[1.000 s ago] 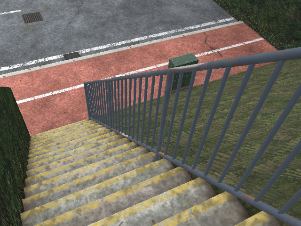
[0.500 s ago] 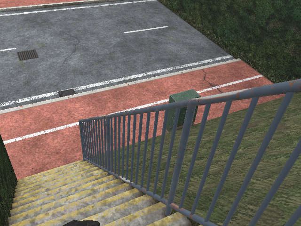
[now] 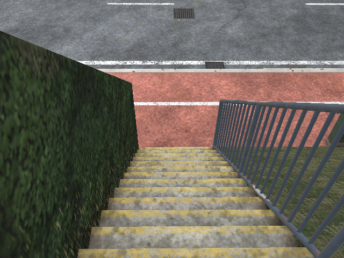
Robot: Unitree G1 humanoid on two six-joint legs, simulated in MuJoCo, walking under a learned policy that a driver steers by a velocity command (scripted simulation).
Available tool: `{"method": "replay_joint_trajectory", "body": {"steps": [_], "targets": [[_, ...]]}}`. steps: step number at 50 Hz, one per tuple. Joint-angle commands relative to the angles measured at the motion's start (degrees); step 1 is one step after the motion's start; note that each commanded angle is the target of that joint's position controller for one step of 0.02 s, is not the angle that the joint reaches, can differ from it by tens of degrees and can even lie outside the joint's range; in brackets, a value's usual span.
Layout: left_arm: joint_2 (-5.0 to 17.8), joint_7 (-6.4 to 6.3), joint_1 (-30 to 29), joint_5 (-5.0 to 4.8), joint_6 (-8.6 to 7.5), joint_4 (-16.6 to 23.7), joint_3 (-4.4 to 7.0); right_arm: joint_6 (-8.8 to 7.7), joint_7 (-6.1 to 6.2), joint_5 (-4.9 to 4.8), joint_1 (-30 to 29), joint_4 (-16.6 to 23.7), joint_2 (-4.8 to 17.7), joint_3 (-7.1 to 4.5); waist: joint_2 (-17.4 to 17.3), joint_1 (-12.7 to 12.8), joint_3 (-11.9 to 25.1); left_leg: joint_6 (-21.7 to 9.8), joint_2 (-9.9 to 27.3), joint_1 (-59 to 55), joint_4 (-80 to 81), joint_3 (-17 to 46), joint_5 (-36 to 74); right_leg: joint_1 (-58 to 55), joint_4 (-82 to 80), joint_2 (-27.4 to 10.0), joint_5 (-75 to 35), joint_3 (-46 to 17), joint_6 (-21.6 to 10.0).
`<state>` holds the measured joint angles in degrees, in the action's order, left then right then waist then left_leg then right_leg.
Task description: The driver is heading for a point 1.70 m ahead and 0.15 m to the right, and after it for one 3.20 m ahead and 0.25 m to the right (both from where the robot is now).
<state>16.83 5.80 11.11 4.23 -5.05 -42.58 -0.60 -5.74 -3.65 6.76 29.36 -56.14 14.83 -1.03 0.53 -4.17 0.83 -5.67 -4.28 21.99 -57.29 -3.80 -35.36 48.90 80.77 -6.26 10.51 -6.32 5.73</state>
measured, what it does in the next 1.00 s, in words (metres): goes down: right foot 0.21 m lower, then left foot 0.16 m higher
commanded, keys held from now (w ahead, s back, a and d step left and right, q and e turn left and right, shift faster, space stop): shift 1.00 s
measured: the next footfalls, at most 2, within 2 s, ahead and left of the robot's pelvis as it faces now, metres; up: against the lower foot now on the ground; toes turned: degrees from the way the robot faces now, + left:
right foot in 0.18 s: +0.21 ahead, -0.16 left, -0.21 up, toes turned +0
left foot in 0.40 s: +0.16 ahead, +0.09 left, -0.05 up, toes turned +13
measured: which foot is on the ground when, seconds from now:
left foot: down 0.00-0.20, up 0.22-0.38, down 0.40-0.48, up 0.50-0.64, down 0.66-1.00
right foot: up 0.00-0.16, down 0.18-1.00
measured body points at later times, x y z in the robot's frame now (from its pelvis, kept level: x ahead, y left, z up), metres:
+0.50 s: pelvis +0.15 -0.08 -0.16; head +0.16 -0.07 +0.29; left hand +0.14 +0.15 -0.31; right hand +0.26 -0.27 -0.29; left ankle +0.16 +0.09 -0.71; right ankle +0.17 -0.16 -0.88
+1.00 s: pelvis +0.20 -0.04 -0.15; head +0.21 -0.03 +0.30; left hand +0.24 +0.24 -0.28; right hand +0.31 -0.30 -0.27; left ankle +0.20 +0.10 -0.88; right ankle +0.17 -0.16 -0.88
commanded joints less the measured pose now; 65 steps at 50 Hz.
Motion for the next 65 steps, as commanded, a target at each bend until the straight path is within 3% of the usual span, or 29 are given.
{"method": "replay_joint_trajectory", "body": {"steps": [1, 2, 3, 4, 5, 6, 7, 8, 9, 10, 11, 12, 14, 16, 17, 18, 21, 23, 25, 27, 30, 31, 32, 33, 34, 36, 38, 53, 65], "targets": [[2.6, 2.69, 14.8, 2.46, 2.54, -3.1, -0.2, -3.16, 1.03, 0.66, -7.6, 6.4, 12.3, -1.92, -1.6, 8.1, -6.4, -5.9, 8.8, 31.3, 11.0, 9.5, 39.2, -23.5, -12.9, 2.1, -33.4, 3.2, 0.2], [3.7, 1.76, 8.2, 3.1, 3.0, -0.7, 0.16, -3.21, 1.96, -0.88, -1.0, 3.1, 10.2, -0.83, -2.1, 4.2, -4.3, -4.6, 11.1, 17.6, 3.3, 14.0, 32.5, -12.7, -20.6, 2.1, -30.9, 2.5, -0.5], [5.6, 0.9, 8.0, 1.2, 2.42, -3.0, -0.3, -3.02, 3.34, -1.85, -2.4, 6.3, 8.2, -0.07, 3.2, 1.7, -5.3, -0.2, 7.3, 17.1, -2.6, 7.6, 14.7, -19.4, -45.8, 0.8, -47.3, 1.4, -1.1], [2.6, 0.93, 4.8, 0.71, 2.62, -3.9, -0.51, -1.76, 2.66, 0.08, -0.4, 5.0, 8.1, 0.82, -2.0, 0.9, -5.8, -1.1, 7.5, 23.4, -0.6, 9.6, 10.9, -31.3, -47.2, 3.0, -49.7, 5.5, -2.0], [2.4, 1.07, 5.2, 0.61, 3.02, -4.0, -0.41, -0.67, 0.96, 0.8, -2.9, 5.3, 10.1, 0.66, -5.3, 3.1, -7.0, -3.0, 10.9, 22.3, -0.5, 15.3, 14.2, -33.1, -47.5, 2.3, -47.4, 4.8, -3.2], [3.6, 0.67, 5.3, 1.02, 2.74, -4.4, 0.12, 0.24, -0.07, -0.97, -4.8, 6.9, 9.0, 1.17, -4.8, 3.7, -7.7, -3.7, 12.0, 17.8, -1.4, 18.8, 19.3, -32.1, -54.6, 1.2, -41.2, 3.7, -3.4], [2.8, 0.78, 19.2, 3.02, 2.47, -9.2, 0.87, 0.78, -2.09, 0.66, -9.4, 7.9, 10.5, 1.15, -6.1, 10.0, -4.3, -2.3, 13.1, 26.3, -8.8, 20.4, 27.8, -48.8, -40.6, 2.6, -43.0, 6.1, -3.9], [6.1, -0.6, 24.1, 0.84, 2.16, -8.9, 2.7, 0.57, -1.7, -2.52, -12.6, 9.3, 11.8, 0.07, 5.8, 13.9, -3.0, 2.4, 7.8, 17.5, -17.4, 14.3, 25.3, -48.9, -62.2, 3.4, -36.8, 10.4, -5.3], [12.5, -2.3, 26.4, 0.78, 1.09, -10.7, 5.42, 0.93, -1.78, -3.77, -10.5, 11.4, 12.0, 0.28, 8.3, 12.5, 0.2, 3.7, 4.3, 9.9, -33.2, 14.0, 31.0, -53.3, -74.4, 0.9, -38.8, 8.4, -10.5], [18.7, -1.71, 29.2, 1.23, 1.29, -10.2, 7.23, 1.41, -4.02, -2.08, 1.9, 9.1, 4.4, 1.46, 16.5, 6.9, 16.8, 6.8, -1.6, 25.5, -57.6, 7.4, -2.7, -78.8, -46.3, -11.4, -88.7, 0.8, -24.4], [15.6, 0.7, 22.1, 0.68, 2.09, -7.5, 6.39, 2.38, -4.34, -4.43, 7.1, 10.0, 5.7, 0.65, 11.5, 3.9, 23.2, 10.6, -3.4, 40.3, -73.4, 5.6, -23.2, -83.2, -40.1, -17.0, -98.1, -9.3, -33.0], [13.2, 0.84, 20.7, 2.35, 2.01, -6.2, 5.49, 3.35, -3.16, -6.51, 0.2, 13.2, 8.1, 0.17, 4.3, 7.5, 15.6, 12.3, -1.9, 47.9, -72.0, 7.9, -20.5, -74.8, -40.9, -18.1, -92.4, -10.9, -30.6], [5.7, 1.28, 11.1, 0.1, 1.37, -5.9, 1.75, 3.12, -2.08, -6.97, -2.6, 14.9, 1.9, 2.84, -1.1, 1.3, 6.6, 12.4, 7.1, 44.4, -55.1, 13.0, -3.5, -52.2, -44.8, -19.2, -75.9, -10.0, -23.6], [2.5, 1.84, 11.5, -2.01, 0.87, -10.0, -0.91, 3.21, -3.56, -8.12, 4.9, 13.3, -5.2, 6.28, 6.0, -5.1, -3.9, 16.3, 8.3, 24.3, -54.6, 10.9, 0.1, -20.3, -56.8, -15.4, -52.2, -6.1, -20.4], [1.3, -0.39, 10.4, -1.32, -0.14, -9.0, -1.28, 3.47, -3.22, -5.55, 4.9, 13.1, -1.9, 5.47, 1.5, -3.1, -3.7, 16.1, 10.5, 27.2, -45.8, 12.0, 17.2, -19.5, -54.2, -9.9, -40.8, -1.7, -18.9], [2.0, -1.16, 10.5, -1.06, -0.54, -9.6, -1.95, 3.69, -3.93, -5.06, 2.8, 14.0, -1.3, 5.59, 2.1, -1.7, -2.8, 17.0, 10.5, 26.2, -41.9, 10.6, 16.1, -18.6, -53.9, -7.8, -30.6, -0.3, -17.7], [6.4, -2.68, 2.9, -0.64, -1.21, -6.1, -2.34, 4.23, -4.67, -5.2, -0.3, 14.4, 3.5, 3.98, -2.8, 0.5, -1.8, 17.8, 12.4, 21.7, -19.2, 10.2, 37.1, -17.6, -54.9, -5.5, -8.1, 1.4, -15.4], [4.8, -2.89, 10.6, -0.55, -2.17, -9.9, -3.82, 2.79, -4.56, -7.68, -8.1, 17.8, 3.0, 3.83, 5.9, 6.1, -5.2, 18.1, 9.5, 29.3, -26.8, 7.0, 26.0, -27.5, -54.9, -4.6, -4.2, 0.6, -9.1], [6.5, -3.15, 13.2, -0.64, -2.22, -10.7, -1.96, 1.5, -3.48, -5.0, -7.7, 18.6, 2.3, 3.43, 0.4, 8.0, -4.5, 15.9, 13.0, 35.2, -9.8, 11.6, 25.8, -38.4, -53.0, -7.6, -7.4, 0.1, -12.3], [2.8, -2.7, 15.2, -0.93, -1.95, -13.5, -2.5, 1.6, -3.69, -6.91, -8.8, 16.5, -0.8, 3.13, 1.0, 8.2, -4.7, 16.2, 12.2, 30.1, 1.7, 7.0, 34.1, -39.6, -53.4, -4.2, -8.1, 2.1, -10.4], [7.3, 0.05, 5.6, -2.25, -1.45, -11.1, -0.91, 2.35, -5.22, -4.75, -5.4, 13.0, 1.6, 1.31, 5.3, 2.1, -4.1, 15.6, 6.6, -0.2, 3.2, -0.5, 30.5, -18.5, -57.4, -2.5, -7.2, 4.1, -9.3], [7.8, 0.63, 0.5, -0.56, -1.39, -10.5, -0.78, 2.13, -4.69, -3.36, 1.1, 10.5, 1.2, 1.05, 6.4, -2.0, -2.2, 14.8, 8.6, -6.9, -2.2, 3.5, 36.1, -16.1, -54.5, -5.0, -12.0, 3.3, -10.5], [6.1, 1.36, -2.5, -1.83, -1.07, -9.8, -0.62, 1.41, -3.8, -4.03, 3.5, 10.0, 1.0, 0.88, 2.4, -4.4, -1.4, 14.6, 10.0, -6.4, 8.1, 5.7, 36.6, -20.3, -51.8, -6.3, -14.8, 3.4, -10.4], [4.2, 2.19, 1.9, -5.38, -0.45, -10.9, -0.68, 0.73, -3.08, -5.68, -0.4, 10.1, 1.9, 0.67, -1.5, -2.2, -1.5, 13.9, 10.4, -5.7, 24.3, 4.3, 38.7, -26.8, -51.1, -3.7, -11.8, 3.4, -8.3], [6.0, 1.58, 7.9, -5.83, 0.39, -10.2, 1.05, 0.67, -2.37, -5.82, -7.4, 11.6, 6.9, 0.2, -3.7, 5.3, 0.8, 11.0, 10.8, -6.1, 24.3, 4.1, 41.5, -32.2, -51.2, 1.6, 0.9, 6.6, -6.3], [7.1, -0.42, 10.0, -3.75, 1.68, -9.2, 2.53, 1.0, -2.2, -4.48, -12.0, 11.9, 9.2, -0.9, -3.9, 8.0, -0.4, 7.7, 9.2, -6.3, 26.6, 2.2, 28.4, -31.9, -52.8, 3.6, 10.0, 7.2, -7.8], [4.1, -1.19, 8.4, -3.79, 1.62, -9.8, 2.28, 1.53, -3.61, -6.07, -10.7, 11.3, 7.1, -0.89, -5.4, 7.4, -5.3, 5.6, 10.2, 2.9, 32.6, 6.5, 16.6, -35.7, -53.1, 5.2, 11.4, 11.2, -5.9], [7.2, -3.06, 2.6, -3.95, -1.18, -10.6, 5.49, 4.35, -3.02, -5.02, -12.1, 11.4, 9.8, -2.42, -2.3, 4.4, 0.2, 5.4, 8.5, -9.3, 28.9, 0.2, 36.6, -39.3, -55.2, 6.5, -8.1, 11.0, -4.5], [6.2, -3.2, 4.2, -3.65, 0.63, -12.0, 6.06, 3.45, -2.79, -5.78, -13.5, 8.1, 9.6, -2.3, -1.5, 5.8, -1.4, 6.4, 7.9, -8.0, 28.8, -1.3, 35.1, -41.6, -55.6, 6.3, -9.3, 10.5, -4.8]]}}
Keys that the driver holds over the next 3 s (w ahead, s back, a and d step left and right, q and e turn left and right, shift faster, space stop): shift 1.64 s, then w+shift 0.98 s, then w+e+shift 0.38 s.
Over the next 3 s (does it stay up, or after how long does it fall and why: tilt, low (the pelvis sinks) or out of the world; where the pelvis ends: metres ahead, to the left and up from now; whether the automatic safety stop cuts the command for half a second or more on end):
stays up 0.77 0.07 -0.68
